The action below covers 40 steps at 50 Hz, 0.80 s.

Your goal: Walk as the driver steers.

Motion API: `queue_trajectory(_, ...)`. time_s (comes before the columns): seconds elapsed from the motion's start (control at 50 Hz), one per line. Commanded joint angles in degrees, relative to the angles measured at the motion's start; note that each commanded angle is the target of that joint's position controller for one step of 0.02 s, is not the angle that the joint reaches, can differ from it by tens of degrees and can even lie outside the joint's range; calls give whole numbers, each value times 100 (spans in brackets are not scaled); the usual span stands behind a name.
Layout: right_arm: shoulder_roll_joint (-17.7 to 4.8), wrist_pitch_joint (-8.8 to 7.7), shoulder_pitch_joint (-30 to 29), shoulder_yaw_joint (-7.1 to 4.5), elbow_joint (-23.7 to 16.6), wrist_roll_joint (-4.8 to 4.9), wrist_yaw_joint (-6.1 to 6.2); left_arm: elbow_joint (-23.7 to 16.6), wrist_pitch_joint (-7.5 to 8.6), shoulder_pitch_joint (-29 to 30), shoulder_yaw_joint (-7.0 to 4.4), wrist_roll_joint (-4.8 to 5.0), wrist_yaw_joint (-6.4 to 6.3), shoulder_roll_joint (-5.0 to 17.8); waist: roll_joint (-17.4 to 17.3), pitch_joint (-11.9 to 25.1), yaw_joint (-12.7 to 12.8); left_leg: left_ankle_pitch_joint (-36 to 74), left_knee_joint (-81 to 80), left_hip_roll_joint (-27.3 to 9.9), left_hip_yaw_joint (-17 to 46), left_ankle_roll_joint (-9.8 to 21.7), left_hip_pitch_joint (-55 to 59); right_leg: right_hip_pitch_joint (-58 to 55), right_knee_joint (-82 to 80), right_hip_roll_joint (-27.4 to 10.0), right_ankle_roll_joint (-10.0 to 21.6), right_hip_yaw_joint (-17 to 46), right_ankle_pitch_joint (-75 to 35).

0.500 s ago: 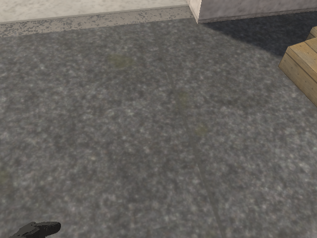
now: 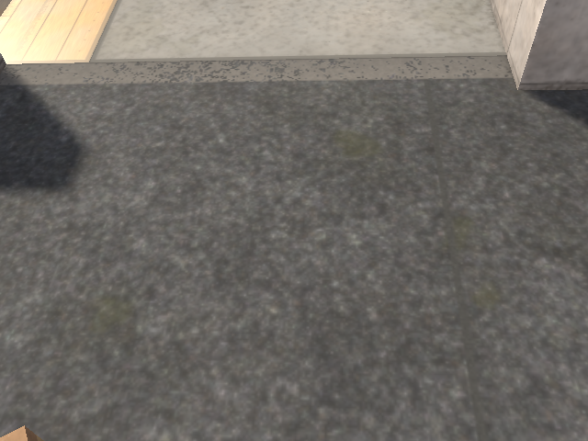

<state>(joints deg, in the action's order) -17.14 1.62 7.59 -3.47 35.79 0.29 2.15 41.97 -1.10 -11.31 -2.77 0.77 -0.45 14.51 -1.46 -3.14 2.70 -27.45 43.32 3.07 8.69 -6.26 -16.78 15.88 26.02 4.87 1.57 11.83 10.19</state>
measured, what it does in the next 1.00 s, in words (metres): steps on the spot, turning right: left foot, then right foot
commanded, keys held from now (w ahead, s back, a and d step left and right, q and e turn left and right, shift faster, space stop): e+shift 0.52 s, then q+shift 0.32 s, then w+q+shift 0.16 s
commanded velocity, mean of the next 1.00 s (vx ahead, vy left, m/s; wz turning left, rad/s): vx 0.05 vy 0.00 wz -0.30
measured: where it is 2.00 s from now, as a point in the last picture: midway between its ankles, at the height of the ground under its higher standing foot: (267, 330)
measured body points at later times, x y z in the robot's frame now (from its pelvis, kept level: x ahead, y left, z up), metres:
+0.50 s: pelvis +0.00 +0.02 -0.01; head +0.04 -0.01 +0.44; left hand +0.26 +0.20 -0.10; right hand +0.01 -0.30 -0.11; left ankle -0.02 +0.14 -0.74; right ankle -0.03 -0.13 -0.71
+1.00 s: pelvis +0.01 -0.04 +0.00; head +0.03 -0.03 +0.45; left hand +0.24 +0.17 -0.10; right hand +0.02 -0.35 -0.10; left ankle +0.06 +0.10 -0.68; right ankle -0.04 -0.12 -0.74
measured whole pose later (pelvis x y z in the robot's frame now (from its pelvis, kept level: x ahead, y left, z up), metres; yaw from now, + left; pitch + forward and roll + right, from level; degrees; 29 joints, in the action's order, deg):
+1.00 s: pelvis +0.01 -0.04 +0.00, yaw -17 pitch +1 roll -1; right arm -17.3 3.1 15.4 -4.4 41.2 1.9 -0.4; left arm 41.1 1.4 -9.6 -3.9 0.0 -1.9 16.2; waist 0.9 -0.8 -1.0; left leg -21.0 56.6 -6.9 -2.8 -3.0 -28.0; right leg 7.0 19.6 -3.4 2.0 -16.4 13.4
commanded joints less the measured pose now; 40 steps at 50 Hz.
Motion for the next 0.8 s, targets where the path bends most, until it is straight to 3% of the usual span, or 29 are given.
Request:
queue_trajectory(0.02, -552, -182, -72, -199, -346, 104, 24, -472, 5, 162, -416, 83, -86, 1348, 1339, 654, -96, 102, -707, 237, -102, 69, -451, -1321, -695, -1168, 922, 2147, -1097)
queue_trajectory(0.1, -535, -318, 385, -253, -25, 132, -86, -603, -105, 363, -482, 229, -179, 1256, 1207, 933, -391, 1174, -2326, 226, -138, 311, 565, -1076, -467, -939, 680, 2243, -1241)
queue_trajectory(0.12, -636, -316, 607, -304, 115, 117, -92, -650, -125, 383, -466, 259, -209, 1164, 1115, 1034, -454, 1851, -2776, -47, -158, 421, 1329, -524, -269, -732, 451, 2035, -862)
queue_trajectory(0.14, -833, -273, 589, -347, 111, 48, -73, -637, -146, 117, -396, 207, -208, 876, 378, 1135, -311, 2265, -2726, -893, 438, 745, 2132, 395, 555, -296, 159, 1460, 562)
queue_trajectory(0.16, -1235, -225, 266, -398, 14, -200, -103, -794, -97, -46, -380, 177, -184, 777, -1299, 783, -92, 3541, -2698, -2090, 1665, 1574, 1913, 1642, 1517, 510, -143, 277, 2243)
queue_trajectory(0.18, -980, -251, -66, -351, -122, -371, -104, -697, -53, -201, -534, 93, -165, 1278, -994, 545, -89, 4099, -2680, -2613, 1658, 1982, 1368, 1804, 2777, 18, -398, 163, 2473)
queue_trajectory(0.2, -668, -272, -390, -254, -204, -324, -63, -569, -81, -319, -614, 111, -144, 1485, -606, 453, 34, 4133, -2590, -2308, 1061, 1851, 1191, 1709, 3369, -142, -476, 12, 2123)
queue_trajectory(0.22, -531, -281, -544, -209, -225, -234, -22, -474, -148, -438, -610, 85, -154, 1376, -447, 409, 93, 3913, -2500, -1901, 532, 1632, 1172, 1753, 3671, -182, -550, -112, 1719)
queue_trajectory(0.24, -451, -280, -562, -176, -196, -115, 16, -455, -203, -505, -573, 43, -155, 1226, -540, 369, 57, 4065, -2375, -1711, 214, 1530, 1317, 1989, 4035, -264, -623, -192, 1363)
queue_trajectory(0.26, -444, -265, -491, -150, -171, -82, 46, -503, -231, -480, -517, 40, -124, 1084, -614, 301, -8, 4544, -2325, -1623, -84, 1558, 1294, 2114, 4310, -350, -706, -356, 1204)
queue_trajectory(0.32, -559, -157, -62, -174, -98, -149, 89, -906, -197, 117, -380, 132, -26, 928, -629, 174, -403, 4683, -2421, -1610, -504, 1778, 1625, 2503, 3838, -704, -910, -888, 829)
queue_trajectory(0.4, -924, -45, 139, -285, -22, -134, 25, -1260, -165, 404, -255, 88, 134, 775, -569, 274, -588, 4724, -2437, -1909, -760, 1908, 1894, 2278, 2979, -1003, -910, -1176, 876)
queue_trajectory(0.46, -1098, -64, 8, -361, -16, -47, -89, -1364, -198, 376, -245, 76, 199, 775, -568, 327, -515, 4834, -2346, -1992, -1173, 1808, 1676, 1688, 2314, -984, -722, -1471, 795)
queue_trajectory(0.52, -1143, -163, -39, -420, 57, 118, -218, -1424, -323, 342, -302, 93, 238, 847, -650, 434, -418, 4995, -1949, -2087, -1470, 1581, 1637, 1051, 1569, -827, -450, -1716, 835)
queue_trajectory(0.54, -1141, -205, 52, -419, 120, 190, -241, -1451, -351, 323, -321, 59, 233, 851, -607, 498, -370, 5128, -1656, -2062, -1432, 1509, 1501, 639, 1130, -688, -299, -1686, 897)
queue_trajectory(0.56, -1101, -233, 13, -387, 189, 271, -260, -1386, -354, 2, -379, 13, 199, 908, -442, 661, -83, 5278, -1079, -1897, -1576, 1328, 1225, -122, 339, -488, -78, -1670, 402)
queue_trajectory(0.58, -915, -293, 243, -301, 304, 262, -290, -1250, -328, -513, -489, -43, 110, 1242, 131, 1005, 154, 4645, -161, -1523, -1825, 931, 448, -1462, -375, -561, 223, -1248, -1369)
queue_trajectory(0.6, -260, -342, 208, -9, 13, -179, -313, -1285, -266, -788, -542, -124, -53, 1862, 1963, 1635, 23, -276, 1619, -890, -1900, 414, -1509, -3273, 107, -2384, 1002, 822, -4953)
queue_trajectory(0.62, -522, -287, 305, -61, 238, -154, -294, -1388, -130, -521, -371, -239, -41, 1475, 1463, 2428, 166, -1449, 2590, -655, -1004, 219, -1500, -2584, -59, -3346, 2112, 1325, -4911)
queue_trajectory(0.64, -807, -196, 114, -139, 362, 47, -287, -1281, -13, -337, -159, -224, 27, 879, 730, 2066, 231, -1245, 2561, -929, -623, 230, -1209, -2031, -158, -2841, 1885, 431, -4275)
queue_trajectory(0.66, -605, -152, 156, -84, 372, 147, -274, -1075, 66, -35, -83, -181, 42, 652, 809, 1505, -21, -1050, 2080, -982, -563, 265, -1243, -1698, -249, -2351, 1461, -129, -3288)
queue_trajectory(0.68, -577, -96, 200, -72, 479, 134, -207, -1019, 91, 272, -80, -154, 36, 654, 718, 1148, -117, -701, 1740, -974, -597, 210, -1191, -1406, -385, -2090, 1182, -454, -2632)
queue_trajectory(0.7, -663, -26, 304, -103, 551, 77, -153, -965, 122, 507, -79, -184, 15, 697, 842, 901, -207, -235, 1662, -871, -613, 99, -853, -933, -504, -2005, 1127, -750, -2776)
queue_trajectory(0.72, -753, 23, 507, -143, 616, 83, -125, -933, 140, 615, -108, -248, -16, 798, 922, 800, -304, 24, 1691, -755, -686, 19, -611, -673, -594, -1951, 1135, -994, -2867)
queue_trajectory(0.76, -896, 92, 679, -211, 582, 133, -74, -897, 101, 696, -211, -256, -101, 1013, 943, 706, -295, 147, 1916, -661, -851, -86, -844, -748, -777, -2104, 1248, -1094, -2419)
queue_trajectory(0.8, -820, 169, 596, -220, 465, 153, -27, -809, 56, 682, -204, -247, -180, 926, 853, 498, -226, 255, 2015, -781, -819, -111, -1163, -734, -1016, -2273, 1272, -1123, -1466)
